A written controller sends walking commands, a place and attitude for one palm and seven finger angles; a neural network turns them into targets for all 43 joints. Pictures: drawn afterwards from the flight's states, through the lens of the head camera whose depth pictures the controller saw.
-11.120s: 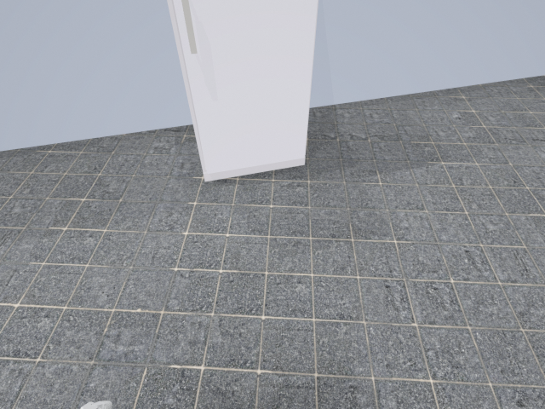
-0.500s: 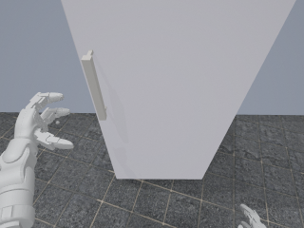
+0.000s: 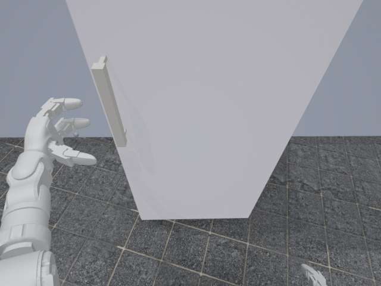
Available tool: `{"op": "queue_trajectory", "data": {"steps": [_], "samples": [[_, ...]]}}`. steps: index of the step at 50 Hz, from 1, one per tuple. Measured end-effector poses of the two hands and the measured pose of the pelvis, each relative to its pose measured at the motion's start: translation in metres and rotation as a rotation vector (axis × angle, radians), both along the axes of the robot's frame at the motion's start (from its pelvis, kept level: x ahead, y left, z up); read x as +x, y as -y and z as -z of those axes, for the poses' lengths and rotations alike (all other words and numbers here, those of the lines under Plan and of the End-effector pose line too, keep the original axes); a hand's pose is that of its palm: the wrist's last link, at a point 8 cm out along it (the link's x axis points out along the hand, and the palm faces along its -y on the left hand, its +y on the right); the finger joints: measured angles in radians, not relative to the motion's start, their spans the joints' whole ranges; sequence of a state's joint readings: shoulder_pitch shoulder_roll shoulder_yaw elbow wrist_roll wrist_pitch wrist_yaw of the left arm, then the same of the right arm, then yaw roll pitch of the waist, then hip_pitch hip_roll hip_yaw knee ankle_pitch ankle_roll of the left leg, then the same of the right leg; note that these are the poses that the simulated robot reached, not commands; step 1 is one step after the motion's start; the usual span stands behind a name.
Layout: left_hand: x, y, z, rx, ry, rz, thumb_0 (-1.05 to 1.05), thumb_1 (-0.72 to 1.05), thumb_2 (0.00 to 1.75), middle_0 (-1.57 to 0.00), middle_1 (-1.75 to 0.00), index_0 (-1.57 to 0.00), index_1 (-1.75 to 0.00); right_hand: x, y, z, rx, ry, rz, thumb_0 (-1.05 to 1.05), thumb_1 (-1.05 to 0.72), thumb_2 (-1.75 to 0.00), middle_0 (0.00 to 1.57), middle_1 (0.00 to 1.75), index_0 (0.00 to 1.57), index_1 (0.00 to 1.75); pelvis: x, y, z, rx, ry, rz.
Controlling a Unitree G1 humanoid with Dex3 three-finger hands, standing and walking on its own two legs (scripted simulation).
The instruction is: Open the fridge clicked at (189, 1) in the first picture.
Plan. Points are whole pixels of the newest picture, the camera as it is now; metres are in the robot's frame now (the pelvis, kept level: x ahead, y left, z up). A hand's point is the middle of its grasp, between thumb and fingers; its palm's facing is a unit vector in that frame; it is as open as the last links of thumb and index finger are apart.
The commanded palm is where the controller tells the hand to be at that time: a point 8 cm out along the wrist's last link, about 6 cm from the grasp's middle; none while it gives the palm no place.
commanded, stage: move the hooked fingers beside the handle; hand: left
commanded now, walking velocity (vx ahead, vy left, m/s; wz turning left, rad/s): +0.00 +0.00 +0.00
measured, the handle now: (113, 105) +0.50 +0.21 +0.10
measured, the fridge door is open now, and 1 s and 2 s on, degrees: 0 0 0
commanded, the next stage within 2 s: feel for the door with the fingertips in 1.18 s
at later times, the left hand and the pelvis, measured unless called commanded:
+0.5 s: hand (85, 118) +0.44 +0.25 +0.11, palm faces +0.09 -1.00 +0.00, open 14.0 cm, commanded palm +0.40 +0.30 +0.11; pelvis +0.00 +0.01 -0.01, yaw -1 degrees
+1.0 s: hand (88, 122) +0.43 +0.24 +0.11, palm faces +0.11 -0.99 +0.00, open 14.0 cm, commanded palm +0.40 +0.30 +0.11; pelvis +0.00 +0.00 -0.01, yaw -1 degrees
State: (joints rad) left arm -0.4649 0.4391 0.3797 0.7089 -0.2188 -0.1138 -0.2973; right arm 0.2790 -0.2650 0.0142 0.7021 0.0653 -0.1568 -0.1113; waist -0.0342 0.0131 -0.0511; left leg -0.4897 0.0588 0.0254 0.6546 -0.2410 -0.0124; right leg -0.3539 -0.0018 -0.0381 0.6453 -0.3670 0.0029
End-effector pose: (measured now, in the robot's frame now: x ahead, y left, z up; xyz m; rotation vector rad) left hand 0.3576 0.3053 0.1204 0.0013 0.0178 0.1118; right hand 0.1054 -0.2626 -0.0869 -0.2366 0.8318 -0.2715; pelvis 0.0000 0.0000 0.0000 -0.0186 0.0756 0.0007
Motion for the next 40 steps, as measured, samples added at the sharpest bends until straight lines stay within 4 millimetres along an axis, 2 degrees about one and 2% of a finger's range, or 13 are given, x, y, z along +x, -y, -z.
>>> {"op": "queue_trajectory", "data": {"steps": [17,25,32,40], "samples": [[0.041,-0.001,0.004,-0.004,-0.007,0.009,-0.02,-0.50,0.30,-0.30,-1.20,-0.30,-1.20,-0.045,0.009,0.011,-0.020,-0.144,0.068,0.01,-0.90,-0.89,0.21,0.30,0.20,0.30,-0.001,-0.003,0.005,-0.008,-0.053,0.009],[0.055,-0.001,0.006,-0.005,-0.005,0.019,-0.02,-0.50,0.30,-0.30,-1.20,-0.30,-1.20,-0.059,0.008,0.013,-0.016,-0.189,0.099,0.01,-0.90,-0.89,0.21,0.30,0.20,0.30,0.002,-0.006,0.007,-0.010,-0.075,0.018],[0.051,-0.002,0.008,-0.008,0.003,0.017,-0.02,-0.50,0.30,-0.30,-1.20,-0.30,-1.20,-0.057,0.004,0.014,-0.001,-0.187,0.109,0.01,-0.90,-0.89,0.21,0.30,0.20,0.30,0.007,-0.008,0.007,-0.010,-0.075,0.025],[0.044,0.004,0.008,0.005,0.005,0.019,-0.02,-0.50,0.30,-0.30,-1.20,-0.30,-1.20,-0.037,-0.001,0.014,0.008,-0.150,0.074,0.01,-0.90,-0.89,0.21,0.30,0.20,0.30,0.007,-0.008,0.007,-0.013,-0.064,0.012]]}}
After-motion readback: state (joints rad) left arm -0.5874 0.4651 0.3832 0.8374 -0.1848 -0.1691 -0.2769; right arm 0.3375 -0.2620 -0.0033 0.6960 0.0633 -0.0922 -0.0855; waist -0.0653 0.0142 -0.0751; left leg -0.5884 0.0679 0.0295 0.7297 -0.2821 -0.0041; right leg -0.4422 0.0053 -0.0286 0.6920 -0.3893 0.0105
